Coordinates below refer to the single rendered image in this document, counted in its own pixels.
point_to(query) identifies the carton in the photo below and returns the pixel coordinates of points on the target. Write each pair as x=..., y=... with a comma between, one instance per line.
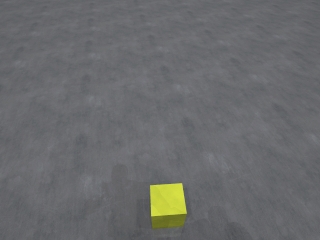
x=168, y=208

